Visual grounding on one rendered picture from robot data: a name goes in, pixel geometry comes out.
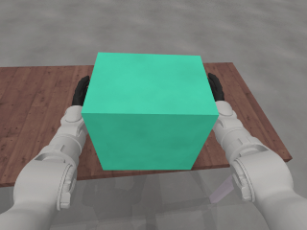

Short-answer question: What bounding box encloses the robot left upper arm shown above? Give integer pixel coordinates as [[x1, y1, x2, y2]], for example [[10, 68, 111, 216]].
[[0, 160, 78, 230]]

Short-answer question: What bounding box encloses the table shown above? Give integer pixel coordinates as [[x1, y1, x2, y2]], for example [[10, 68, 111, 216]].
[[0, 62, 293, 203]]

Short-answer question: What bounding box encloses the robot left hand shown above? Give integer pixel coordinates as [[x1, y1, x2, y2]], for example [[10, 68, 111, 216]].
[[71, 76, 90, 106]]

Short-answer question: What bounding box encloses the carton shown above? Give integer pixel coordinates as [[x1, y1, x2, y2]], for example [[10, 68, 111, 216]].
[[81, 52, 220, 171]]

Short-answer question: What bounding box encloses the robot right upper arm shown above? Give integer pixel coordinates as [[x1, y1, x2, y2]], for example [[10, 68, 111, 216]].
[[230, 150, 307, 230]]

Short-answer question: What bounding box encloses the robot left forearm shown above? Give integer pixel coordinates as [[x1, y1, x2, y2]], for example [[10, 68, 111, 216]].
[[13, 105, 88, 203]]

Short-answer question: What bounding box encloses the robot right forearm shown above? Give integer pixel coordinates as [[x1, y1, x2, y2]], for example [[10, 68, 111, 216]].
[[212, 101, 294, 187]]

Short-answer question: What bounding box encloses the robot right hand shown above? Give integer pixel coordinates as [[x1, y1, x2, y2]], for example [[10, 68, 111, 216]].
[[207, 73, 224, 102]]

